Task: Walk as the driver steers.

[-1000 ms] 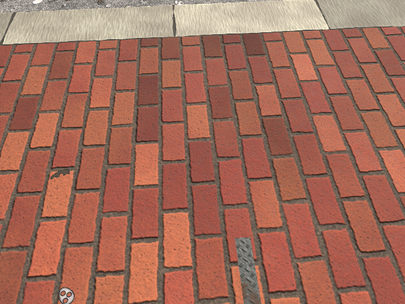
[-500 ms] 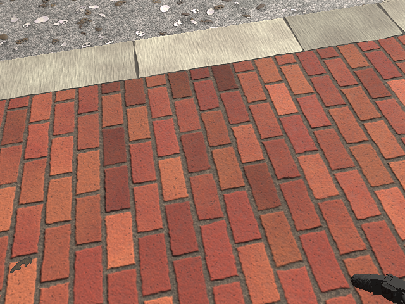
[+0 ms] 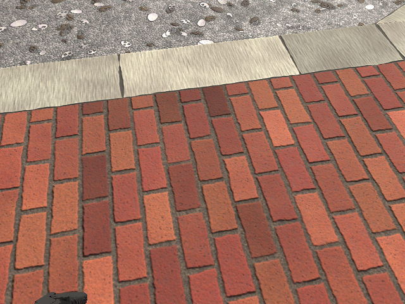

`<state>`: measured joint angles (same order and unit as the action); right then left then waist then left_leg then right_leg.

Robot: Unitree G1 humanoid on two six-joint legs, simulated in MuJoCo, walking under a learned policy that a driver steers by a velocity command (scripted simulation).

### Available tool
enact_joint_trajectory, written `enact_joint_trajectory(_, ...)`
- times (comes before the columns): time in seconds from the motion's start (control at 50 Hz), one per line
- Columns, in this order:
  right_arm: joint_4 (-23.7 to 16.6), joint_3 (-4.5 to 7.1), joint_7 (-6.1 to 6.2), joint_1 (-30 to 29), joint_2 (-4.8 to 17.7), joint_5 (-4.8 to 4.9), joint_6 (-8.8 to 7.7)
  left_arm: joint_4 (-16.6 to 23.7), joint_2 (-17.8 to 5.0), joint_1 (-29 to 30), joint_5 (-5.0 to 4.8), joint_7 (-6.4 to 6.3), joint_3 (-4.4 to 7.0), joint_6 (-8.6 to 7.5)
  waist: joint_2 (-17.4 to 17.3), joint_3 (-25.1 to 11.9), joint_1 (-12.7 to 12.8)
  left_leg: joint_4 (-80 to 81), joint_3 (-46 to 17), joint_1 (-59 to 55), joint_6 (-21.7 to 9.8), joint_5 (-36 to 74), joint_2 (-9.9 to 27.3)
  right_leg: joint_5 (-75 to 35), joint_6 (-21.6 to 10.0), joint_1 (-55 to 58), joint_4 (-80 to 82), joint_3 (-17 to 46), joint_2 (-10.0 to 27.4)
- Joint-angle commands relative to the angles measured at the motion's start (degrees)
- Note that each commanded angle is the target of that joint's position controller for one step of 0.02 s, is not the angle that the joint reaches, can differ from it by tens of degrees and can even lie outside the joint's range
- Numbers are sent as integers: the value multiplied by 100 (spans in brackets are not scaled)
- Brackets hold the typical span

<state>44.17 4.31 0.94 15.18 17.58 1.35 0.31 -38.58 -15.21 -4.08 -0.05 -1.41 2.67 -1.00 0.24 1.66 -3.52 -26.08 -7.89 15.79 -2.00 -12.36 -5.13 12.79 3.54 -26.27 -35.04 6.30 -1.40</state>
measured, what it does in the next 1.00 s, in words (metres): steps on the spot, turning left: right foot, then left foot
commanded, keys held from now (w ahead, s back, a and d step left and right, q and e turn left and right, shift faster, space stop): q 0.50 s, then no key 0.50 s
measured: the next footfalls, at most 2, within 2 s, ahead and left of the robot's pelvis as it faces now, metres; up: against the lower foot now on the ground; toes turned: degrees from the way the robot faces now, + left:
right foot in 0.04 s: +0.12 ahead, -0.12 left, +0.00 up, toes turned +7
left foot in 0.46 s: +0.03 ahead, +0.13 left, +0.00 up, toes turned +19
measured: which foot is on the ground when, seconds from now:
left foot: down 0.00-0.04, up 0.06-0.44, down 0.46-1.00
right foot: up 0.00-0.02, down 0.04-0.46, up 0.48-0.86, down 0.88-1.00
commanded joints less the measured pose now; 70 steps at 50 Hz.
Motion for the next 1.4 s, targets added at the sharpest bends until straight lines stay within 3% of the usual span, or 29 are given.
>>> enact_joint_trajectory(0.02,-580,176,89,-507,756,36,31,267,-631,-450,-14,27,249,-175,-847,-658,558,13,-1505,-156,-611,1238,1038,-801,-188,1185,1349,-146,-12)
enact_joint_trajectory(0.04,-641,98,97,-351,501,-23,34,274,-917,-635,71,-7,320,-195,-457,-905,492,-595,-1310,268,-339,306,800,-1331,-491,1938,1433,355,801)
enact_joint_trajectory(0.06,-681,13,87,129,174,-106,9,387,-1316,-506,186,-64,396,-128,992,-978,143,-1824,-366,1368,28,-1973,-14,-3027,-1210,2686,1327,1589,2039)
enact_joint_trajectory(0.08,-741,92,81,225,532,-109,-32,293,-1182,-757,274,-22,394,-96,1524,-1125,254,-3045,61,1911,278,-2789,3,-3370,-1958,2556,1502,2492,2717)
enact_joint_trajectory(0.1,-641,216,76,273,904,-83,-9,356,-903,-620,213,-9,312,-113,1003,-973,251,-3819,-14,1989,429,-2444,248,-3106,-1983,2395,1501,2112,2485)
enact_joint_trajectory(0.12,-552,282,91,230,988,-46,71,370,-702,-382,160,-3,262,-110,691,-807,201,-4131,40,2057,546,-2055,349,-2764,-1732,2222,1444,1458,2084)
enact_joint_trajectory(0.16,-545,279,119,172,832,-33,240,396,-662,-75,91,-15,229,-66,675,-593,164,-4418,182,2009,736,-1511,470,-2441,-1542,1826,1517,759,1716)
enact_joint_trajectory(0.2,-700,213,84,-15,586,0,280,341,-727,-114,132,-51,249,-16,808,-493,221,-4129,454,1872,820,-1167,493,-2363,-1569,1643,1667,263,1497)
enact_joint_trajectory(0.3,-1060,95,-40,-519,373,-37,257,234,-977,-284,101,-116,358,74,917,-755,471,-2732,709,1367,772,-961,752,-2307,-1704,1947,1662,-126,1753)
enact_joint_trajectory(0.36,-1156,119,-122,-554,469,-32,279,184,-1133,-289,36,-58,418,92,1002,-765,496,-2033,950,862,605,-915,720,-2182,-1668,1876,1605,-272,1884)
enact_joint_trajectory(0.44,-1090,201,-211,-151,509,-41,316,72,-1150,-245,-156,-23,441,91,903,-724,210,-263,1224,-157,121,20,485,-1605,-1179,1638,941,-589,1814)
enact_joint_trajectory(0.46,-1036,275,-165,47,689,-64,310,-72,-955,-558,-131,-3,397,86,469,-717,195,257,915,-822,-87,727,519,-961,-759,1129,358,-931,1567)
enact_joint_trajectory(0.48,-1130,436,-58,183,1368,-85,286,42,-584,-682,138,40,287,83,-1255,-730,372,447,-993,-1746,-624,2773,1933,1154,-127,-328,-1350,-1568,871)
enact_joint_trajectory(0.5,-1305,438,-82,59,1621,-260,186,347,-624,-185,193,-15,280,68,-1801,-716,153,547,-2175,-1432,-1765,3458,2853,2649,104,-1373,-2611,-951,179)
enact_joint_trajectory(0.52,-1273,360,-122,92,1316,-339,73,339,-881,71,82,-52,352,76,-1152,-852,-62,686,-1848,-1233,-1818,2879,2644,2457,44,-1343,-3206,-437,305)
enact_joint_trajectory(0.54,-1231,283,-115,-189,1114,-297,-4,259,-928,-5,-12,-74,386,109,-948,-668,146,651,-1323,-1067,-1466,2500,2281,1955,-34,-1318,-3273,-336,398)
enact_joint_trajectory(0.58,-1253,158,-58,-669,765,-115,-10,22,-926,-311,53,-139,417,181,-809,-636,370,581,-785,-890,-1046,2330,1856,1239,31,-1106,-3122,-333,452)
enact_joint_trajectory(0.6,-1248,106,-30,-704,690,-126,-6,-19,-888,-403,57,-122,411,186,-862,-702,427,584,-654,-755,-1040,2548,1752,1009,78,-842,-3218,-379,394)
enact_joint_trajectory(0.72,-1099,41,41,-656,609,-197,1,-31,-574,-286,1,-42,253,181,-852,-669,289,632,-589,-843,-1067,1814,1650,669,135,-180,-1547,-375,439)
enact_joint_trajectory(0.8,-965,30,-34,-654,652,-209,23,-39,-648,-284,-31,2,241,162,-890,-447,180,644,-867,-483,-1171,1183,1684,933,57,508,-570,-476,370)
enact_joint_trajectory(0.86,-833,-72,-65,-800,444,-125,14,-181,-499,-592,5,48,189,87,-687,-396,460,428,-860,-250,-916,1067,1480,-190,-105,1387,1080,-571,296)
enact_joint_trajectory(0.88,-753,-116,-69,-618,325,-148,-28,-200,-575,-659,91,58,176,52,-487,-501,449,381,-807,-76,-648,857,1322,-960,-202,1907,1384,-333,472)
enact_joint_trajectory(0.9,-719,-143,-88,-427,246,-263,-87,-170,-894,-746,141,35,222,38,33,-672,279,77,-513,172,-356,353,995,-2109,-382,2370,1203,102,981)
enact_joint_trajectory(0.92,-695,-125,-119,-198,198,-274,-129,-270,-1063,-535,81,48,273,40,777,-652,-48,140,7,64,-120,-142,560,-1571,-674,1987,972,106,1033)
enact_joint_trajectory(0.94,-641,-123,-108,-476,319,-312,-121,-194,-701,-376,54,90,198,22,674,-564,180,69,114,-247,43,-161,512,-724,-729,1556,1119,85,892)
enact_joint_trajectory(0.96,-665,-83,-93,-707,391,-275,-91,-202,-575,-340,90,104,152,-4,582,-427,266,-3,126,-270,51,-86,508,-352,-626,1387,1169,9,791)
enact_joint_trajectory(1.02,-630,-85,-44,-699,279,-243,24,-267,-565,-418,100,93,109,-104,455,-275,301,-15,29,-262,-44,254,579,-251,-458,1261,1118,-132,656)
enact_joint_trajectory(1.18,-329,-58,9,-486,170,-213,-2,-413,-517,-526,68,27,32,-94,-13,-222,358,-4,22,-290,36,517,598,-263,-486,1319,1001,-209,545)
enact_joint_trajectory(1.4,127,-19,114,-315,186,-189,12,-844,-427,-582,47,51,-26,-102,-39,-157,340,20,42,-535,109,768,630,-298,-503,1283,1103,-277,435)
Keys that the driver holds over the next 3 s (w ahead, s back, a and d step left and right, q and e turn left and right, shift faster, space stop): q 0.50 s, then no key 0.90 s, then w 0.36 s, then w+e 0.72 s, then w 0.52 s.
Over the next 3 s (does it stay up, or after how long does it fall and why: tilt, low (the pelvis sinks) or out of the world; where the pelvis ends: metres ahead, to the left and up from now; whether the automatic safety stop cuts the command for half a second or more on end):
stays up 0.75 0.18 0.00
